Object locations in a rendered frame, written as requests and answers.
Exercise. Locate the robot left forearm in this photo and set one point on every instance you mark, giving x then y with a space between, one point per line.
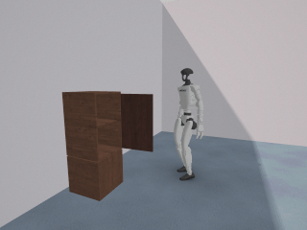
200 114

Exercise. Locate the robot right shin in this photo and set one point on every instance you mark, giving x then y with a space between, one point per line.
179 151

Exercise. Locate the robot left upper arm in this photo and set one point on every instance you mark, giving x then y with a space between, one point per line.
196 90

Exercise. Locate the cupboard door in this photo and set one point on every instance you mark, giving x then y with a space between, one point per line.
137 121

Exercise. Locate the left robot thigh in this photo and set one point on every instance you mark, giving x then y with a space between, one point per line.
187 134

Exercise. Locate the robot left hand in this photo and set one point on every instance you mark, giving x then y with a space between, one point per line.
199 129

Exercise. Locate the robot right forearm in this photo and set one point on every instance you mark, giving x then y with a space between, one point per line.
180 112

